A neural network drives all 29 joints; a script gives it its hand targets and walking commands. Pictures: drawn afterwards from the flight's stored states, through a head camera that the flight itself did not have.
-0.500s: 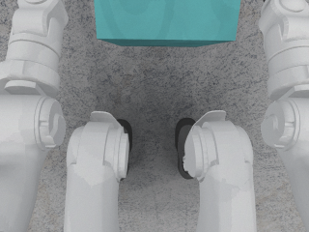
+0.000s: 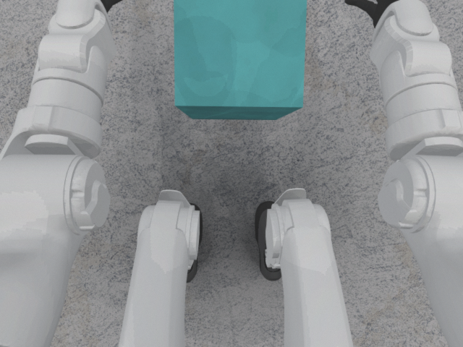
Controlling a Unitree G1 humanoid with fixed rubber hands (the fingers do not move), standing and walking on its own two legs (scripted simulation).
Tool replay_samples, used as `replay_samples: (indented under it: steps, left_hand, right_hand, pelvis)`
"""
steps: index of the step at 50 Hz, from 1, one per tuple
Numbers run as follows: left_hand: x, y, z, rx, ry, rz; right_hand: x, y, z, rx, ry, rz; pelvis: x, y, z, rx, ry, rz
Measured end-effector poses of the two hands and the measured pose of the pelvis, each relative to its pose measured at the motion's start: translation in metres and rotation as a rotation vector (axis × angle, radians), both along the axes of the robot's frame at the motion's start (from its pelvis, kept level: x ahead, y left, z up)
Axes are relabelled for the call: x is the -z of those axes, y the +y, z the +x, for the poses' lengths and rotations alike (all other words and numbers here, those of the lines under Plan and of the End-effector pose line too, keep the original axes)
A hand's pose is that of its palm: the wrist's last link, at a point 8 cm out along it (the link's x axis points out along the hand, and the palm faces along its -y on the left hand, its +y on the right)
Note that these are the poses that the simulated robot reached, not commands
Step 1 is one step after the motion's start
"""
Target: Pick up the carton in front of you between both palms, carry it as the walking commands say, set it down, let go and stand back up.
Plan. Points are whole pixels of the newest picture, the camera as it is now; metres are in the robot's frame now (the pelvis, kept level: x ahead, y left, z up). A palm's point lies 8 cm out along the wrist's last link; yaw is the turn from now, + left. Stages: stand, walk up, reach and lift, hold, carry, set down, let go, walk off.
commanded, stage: set down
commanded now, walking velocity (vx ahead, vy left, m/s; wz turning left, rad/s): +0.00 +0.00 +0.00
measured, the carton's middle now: (236, 64) +0.55 -0.02 -0.32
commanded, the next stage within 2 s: let go in 0.58 s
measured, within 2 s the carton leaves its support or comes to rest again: neither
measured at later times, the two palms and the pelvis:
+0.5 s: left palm out of the picture +0.57 +0.18 +0.05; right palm out of the picture +0.56 -0.22 +0.05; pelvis +0.03 +0.00 +0.14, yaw -1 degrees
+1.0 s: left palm out of the picture +0.46 +0.20 +0.15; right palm out of the picture +0.45 -0.24 +0.15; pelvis +0.07 -0.01 +0.26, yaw -1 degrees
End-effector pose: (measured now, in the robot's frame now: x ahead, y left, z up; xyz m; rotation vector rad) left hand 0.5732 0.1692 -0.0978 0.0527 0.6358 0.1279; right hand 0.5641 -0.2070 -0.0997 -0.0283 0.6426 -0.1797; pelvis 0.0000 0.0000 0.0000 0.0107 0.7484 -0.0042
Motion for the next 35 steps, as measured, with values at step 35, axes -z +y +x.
replay_samples:
  steps: [35]
  left_hand:
    - [-0.186,0.009,-0.017,0.030,0.007,0.023]
  right_hand:
    - [-0.189,-0.016,-0.017,-0.039,0.010,-0.025]
  pelvis:
    - [-0.193,0.001,0.029,0.006,0.066,-0.004]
